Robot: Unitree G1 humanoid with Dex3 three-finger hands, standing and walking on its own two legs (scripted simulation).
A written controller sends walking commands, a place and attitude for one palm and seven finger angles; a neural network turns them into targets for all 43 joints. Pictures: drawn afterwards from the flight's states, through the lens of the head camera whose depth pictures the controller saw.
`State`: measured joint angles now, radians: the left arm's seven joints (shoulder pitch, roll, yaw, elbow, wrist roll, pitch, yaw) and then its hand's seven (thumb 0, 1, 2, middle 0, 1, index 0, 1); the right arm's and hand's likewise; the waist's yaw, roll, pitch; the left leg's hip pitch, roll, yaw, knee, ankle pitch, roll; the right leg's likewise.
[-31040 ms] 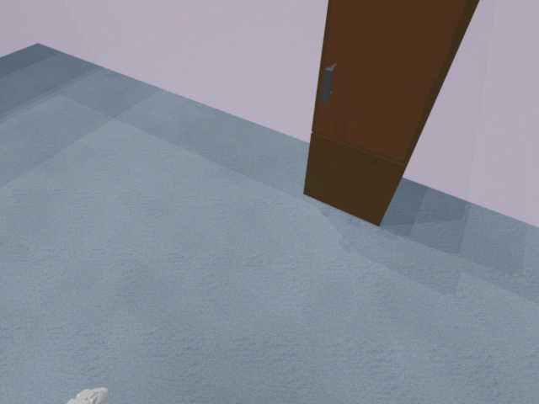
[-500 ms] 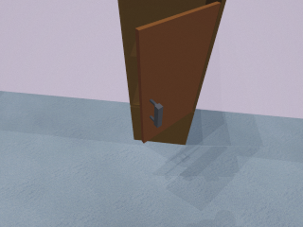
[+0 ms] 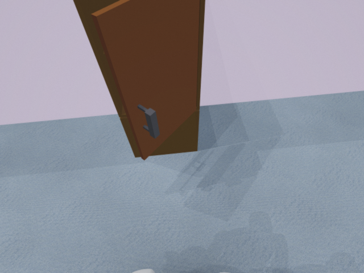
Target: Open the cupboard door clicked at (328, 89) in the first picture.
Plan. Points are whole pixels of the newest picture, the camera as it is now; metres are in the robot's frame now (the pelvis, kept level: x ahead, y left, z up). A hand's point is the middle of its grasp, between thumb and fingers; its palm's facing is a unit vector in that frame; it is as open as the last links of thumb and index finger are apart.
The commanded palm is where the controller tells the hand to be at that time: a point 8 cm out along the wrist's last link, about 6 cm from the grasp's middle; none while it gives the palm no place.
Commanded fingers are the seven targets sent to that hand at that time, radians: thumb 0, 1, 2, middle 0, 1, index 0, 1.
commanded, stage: walk to a spot facing it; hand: left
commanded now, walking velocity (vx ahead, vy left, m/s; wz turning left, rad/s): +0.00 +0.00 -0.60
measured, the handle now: (148, 121) +0.57 +0.17 -0.10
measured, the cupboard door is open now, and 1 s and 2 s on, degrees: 45 45 45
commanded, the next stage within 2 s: none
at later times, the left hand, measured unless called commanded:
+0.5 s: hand out of the picture +0.13 +0.18 -0.17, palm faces -0.21 -0.96 -0.20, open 7.4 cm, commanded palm none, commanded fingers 0.00 0.90 0.90 -0.20 -0.30 -0.20 -0.30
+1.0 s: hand (148, 249) +0.19 +0.12 -0.17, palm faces -0.52 -0.83 -0.21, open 7.4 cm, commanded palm none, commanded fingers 0.00 0.90 0.90 -0.20 -0.30 -0.20 -0.30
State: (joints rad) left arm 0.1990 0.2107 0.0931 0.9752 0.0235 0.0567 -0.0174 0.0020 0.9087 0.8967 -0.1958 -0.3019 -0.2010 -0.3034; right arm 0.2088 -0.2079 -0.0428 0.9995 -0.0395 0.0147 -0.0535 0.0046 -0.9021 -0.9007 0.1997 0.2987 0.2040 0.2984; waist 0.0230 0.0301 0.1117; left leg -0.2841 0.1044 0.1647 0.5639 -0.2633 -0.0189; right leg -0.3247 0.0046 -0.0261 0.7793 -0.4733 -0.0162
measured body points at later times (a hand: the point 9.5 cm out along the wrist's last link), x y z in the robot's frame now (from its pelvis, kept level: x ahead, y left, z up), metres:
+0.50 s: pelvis +0.01 +0.00 +0.00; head +0.06 +0.01 +0.45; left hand +0.14 +0.23 -0.15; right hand +0.04 -0.27 -0.12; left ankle +0.03 +0.12 -0.73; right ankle -0.04 -0.11 -0.66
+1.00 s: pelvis +0.02 -0.02 +0.00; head +0.07 -0.03 +0.44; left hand +0.22 +0.16 -0.15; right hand -0.05 -0.28 -0.13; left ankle +0.09 +0.08 -0.73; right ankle -0.04 -0.13 -0.73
